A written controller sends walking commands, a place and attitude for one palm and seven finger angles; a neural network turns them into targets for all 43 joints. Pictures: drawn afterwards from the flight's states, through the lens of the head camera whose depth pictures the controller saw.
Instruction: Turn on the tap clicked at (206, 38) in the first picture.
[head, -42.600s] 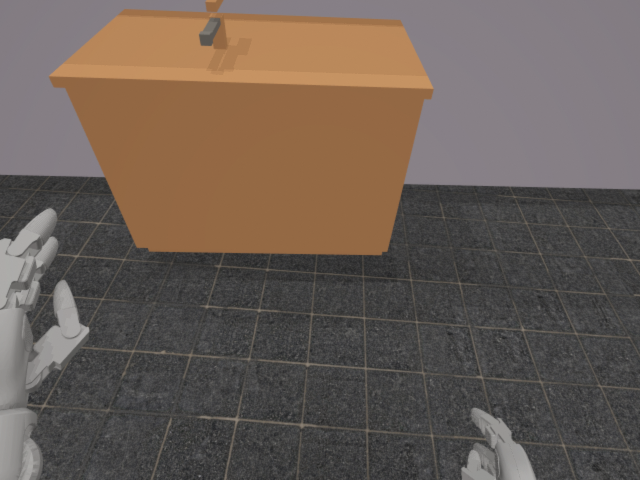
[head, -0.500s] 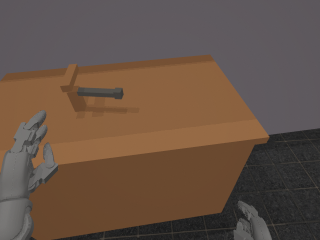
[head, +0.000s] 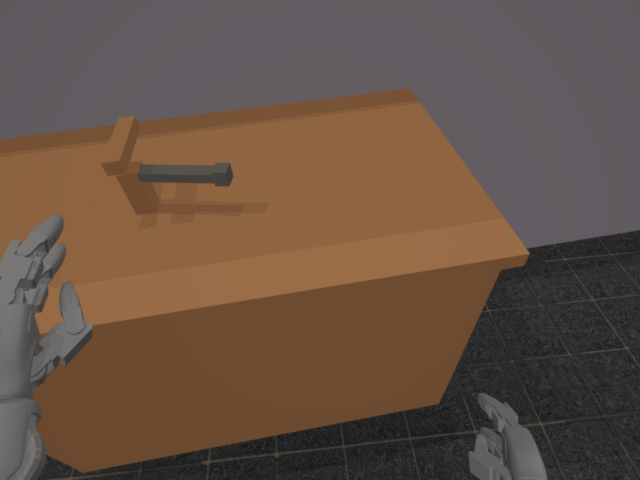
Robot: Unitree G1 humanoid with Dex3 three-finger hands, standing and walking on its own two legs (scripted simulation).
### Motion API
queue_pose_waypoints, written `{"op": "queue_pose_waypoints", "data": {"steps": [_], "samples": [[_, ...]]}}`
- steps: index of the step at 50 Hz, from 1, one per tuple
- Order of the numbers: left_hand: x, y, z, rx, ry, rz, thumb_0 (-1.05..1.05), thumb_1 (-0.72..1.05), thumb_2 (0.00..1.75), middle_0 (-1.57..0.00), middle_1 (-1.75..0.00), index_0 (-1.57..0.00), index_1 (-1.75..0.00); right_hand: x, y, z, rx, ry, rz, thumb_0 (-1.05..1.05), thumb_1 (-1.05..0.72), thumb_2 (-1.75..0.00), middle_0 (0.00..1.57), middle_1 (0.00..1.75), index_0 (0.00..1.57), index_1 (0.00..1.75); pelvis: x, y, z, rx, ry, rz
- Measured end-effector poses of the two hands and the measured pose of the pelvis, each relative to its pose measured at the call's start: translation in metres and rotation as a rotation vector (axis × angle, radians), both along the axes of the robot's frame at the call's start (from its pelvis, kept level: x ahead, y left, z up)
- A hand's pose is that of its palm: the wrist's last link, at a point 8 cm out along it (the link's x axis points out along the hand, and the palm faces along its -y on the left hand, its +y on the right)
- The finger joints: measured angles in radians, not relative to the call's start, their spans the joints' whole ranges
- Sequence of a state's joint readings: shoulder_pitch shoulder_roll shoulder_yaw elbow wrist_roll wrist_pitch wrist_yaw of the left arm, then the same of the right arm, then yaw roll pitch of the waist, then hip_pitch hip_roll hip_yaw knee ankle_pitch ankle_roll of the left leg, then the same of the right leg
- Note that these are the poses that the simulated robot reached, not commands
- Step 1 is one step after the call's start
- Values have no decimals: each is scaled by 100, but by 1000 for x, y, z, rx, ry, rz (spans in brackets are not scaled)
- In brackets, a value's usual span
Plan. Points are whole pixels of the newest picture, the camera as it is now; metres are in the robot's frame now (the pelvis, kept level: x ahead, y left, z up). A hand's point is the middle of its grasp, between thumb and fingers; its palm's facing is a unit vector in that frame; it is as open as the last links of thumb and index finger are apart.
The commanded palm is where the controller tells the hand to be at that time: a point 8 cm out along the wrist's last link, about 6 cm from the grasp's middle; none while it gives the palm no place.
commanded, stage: step back with the hand held close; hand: left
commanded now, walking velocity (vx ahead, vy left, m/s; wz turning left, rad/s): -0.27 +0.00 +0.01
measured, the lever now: (222, 174) +0.54 +0.22 +0.09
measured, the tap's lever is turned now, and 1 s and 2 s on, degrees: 75 75 75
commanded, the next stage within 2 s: stop stepping back and stand still in 1.24 s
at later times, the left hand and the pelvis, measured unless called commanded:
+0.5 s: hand (47, 380) +0.16 +0.27 +0.15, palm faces +0.39 -0.80 -0.45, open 7.4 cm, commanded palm +0.11 +0.31 +0.17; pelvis -0.05 +0.03 -0.02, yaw -1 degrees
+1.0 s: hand (7, 463) +0.10 +0.26 +0.15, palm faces +0.37 -0.83 -0.41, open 7.4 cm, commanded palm +0.04 +0.31 +0.17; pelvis -0.12 +0.03 -0.02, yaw +2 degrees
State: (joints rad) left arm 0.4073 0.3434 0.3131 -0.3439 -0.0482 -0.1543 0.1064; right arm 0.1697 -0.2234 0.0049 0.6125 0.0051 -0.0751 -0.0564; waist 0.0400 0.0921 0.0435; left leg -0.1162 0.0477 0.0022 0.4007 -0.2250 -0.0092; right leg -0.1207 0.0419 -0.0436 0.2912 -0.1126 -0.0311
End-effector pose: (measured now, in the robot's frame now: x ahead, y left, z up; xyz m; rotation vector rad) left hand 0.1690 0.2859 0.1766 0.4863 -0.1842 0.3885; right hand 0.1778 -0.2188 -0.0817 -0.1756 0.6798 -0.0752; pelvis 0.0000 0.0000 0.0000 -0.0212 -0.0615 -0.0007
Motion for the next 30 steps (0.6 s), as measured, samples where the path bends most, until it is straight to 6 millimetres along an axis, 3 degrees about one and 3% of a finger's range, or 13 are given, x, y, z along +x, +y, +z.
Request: {"op": "queue_pose_waypoints", "data": {"steps": [7,12,19,30], "samples": [[4,0,-19,-10,98,-52,1,89,90,-21,-30,-21,-31,-19,-8,-5,-44,58,-77,1,-90,-90,20,30,20,30,-6,16,-2,10,59,-20],[-1,7,-16,20,89,-82,1,89,90,-21,-30,-22,-31,-32,-5,-4,-67,73,-114,1,-90,-90,20,30,20,30,-15,25,-5,20,62,-25],[-22,21,-4,63,10,-54,1,89,90,-21,-30,-22,-31,-44,9,-3,-56,44,-103,1,-90,-90,20,30,20,30,-34,31,-10,30,53,-27],[-58,19,-19,9,-23,-25,1,89,90,-21,-30,-21,-31,-74,18,-12,-61,48,-59,1,-90,-90,20,30,21,30,-66,32,-18,11,59,-9]]}}
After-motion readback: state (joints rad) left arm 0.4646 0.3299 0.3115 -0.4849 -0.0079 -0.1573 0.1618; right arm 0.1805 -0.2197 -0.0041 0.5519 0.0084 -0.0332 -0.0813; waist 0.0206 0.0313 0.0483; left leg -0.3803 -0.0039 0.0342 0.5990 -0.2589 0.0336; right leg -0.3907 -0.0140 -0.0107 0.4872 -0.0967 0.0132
